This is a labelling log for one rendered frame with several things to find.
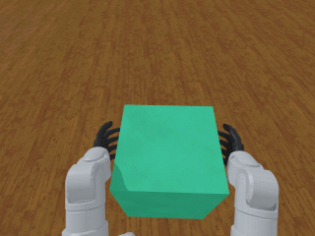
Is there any carton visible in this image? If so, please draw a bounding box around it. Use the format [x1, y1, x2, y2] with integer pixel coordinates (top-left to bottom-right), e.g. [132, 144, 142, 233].
[109, 104, 229, 219]

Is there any left robot hand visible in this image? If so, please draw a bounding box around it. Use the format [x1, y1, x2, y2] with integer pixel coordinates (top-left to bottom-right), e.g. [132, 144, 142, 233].
[94, 121, 121, 160]

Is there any right robot forearm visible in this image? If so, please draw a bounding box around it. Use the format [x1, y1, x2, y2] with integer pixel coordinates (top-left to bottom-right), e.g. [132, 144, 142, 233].
[226, 150, 280, 236]

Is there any left robot forearm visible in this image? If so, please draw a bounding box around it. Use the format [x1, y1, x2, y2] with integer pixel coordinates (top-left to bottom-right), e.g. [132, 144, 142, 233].
[61, 147, 111, 236]

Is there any right robot hand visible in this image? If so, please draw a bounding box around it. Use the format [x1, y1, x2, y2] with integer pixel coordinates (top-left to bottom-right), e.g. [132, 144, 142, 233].
[218, 124, 244, 167]

